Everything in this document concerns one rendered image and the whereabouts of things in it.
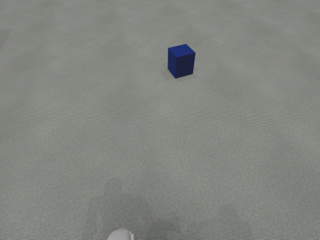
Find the carton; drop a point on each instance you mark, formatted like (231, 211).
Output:
(181, 60)

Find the robot left thigh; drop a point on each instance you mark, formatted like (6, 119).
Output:
(121, 234)

